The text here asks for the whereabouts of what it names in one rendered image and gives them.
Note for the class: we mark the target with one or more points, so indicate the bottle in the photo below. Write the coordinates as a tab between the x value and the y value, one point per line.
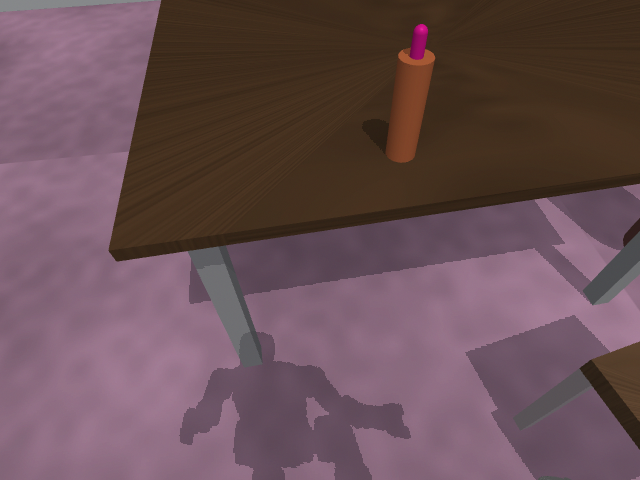
412	81

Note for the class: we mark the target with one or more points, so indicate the table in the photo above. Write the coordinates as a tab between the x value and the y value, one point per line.
261	119

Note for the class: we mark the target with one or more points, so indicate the chair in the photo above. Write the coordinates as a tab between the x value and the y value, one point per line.
615	376

